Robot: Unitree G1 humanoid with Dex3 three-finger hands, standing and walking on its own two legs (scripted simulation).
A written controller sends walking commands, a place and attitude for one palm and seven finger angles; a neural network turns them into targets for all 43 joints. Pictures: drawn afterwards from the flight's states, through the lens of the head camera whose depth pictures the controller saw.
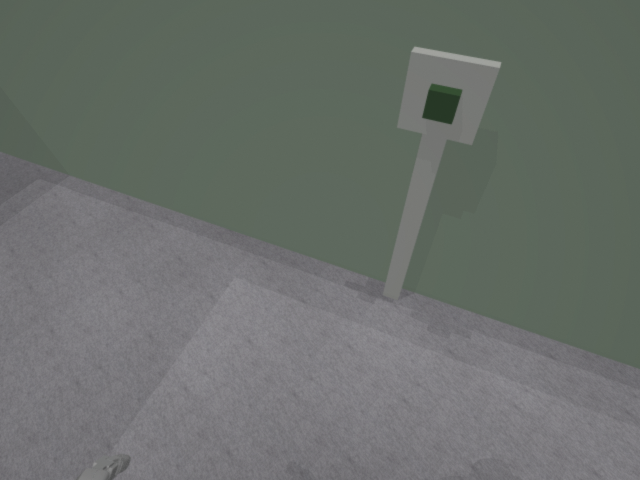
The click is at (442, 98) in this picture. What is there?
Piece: button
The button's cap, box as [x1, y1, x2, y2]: [422, 84, 461, 123]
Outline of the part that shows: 431,84 428,91 422,117 451,123 461,90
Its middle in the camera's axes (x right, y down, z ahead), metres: +0.26 -0.30 +0.84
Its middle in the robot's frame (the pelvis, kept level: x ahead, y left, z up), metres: +0.85 -0.22 +0.05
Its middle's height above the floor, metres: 0.82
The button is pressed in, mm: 0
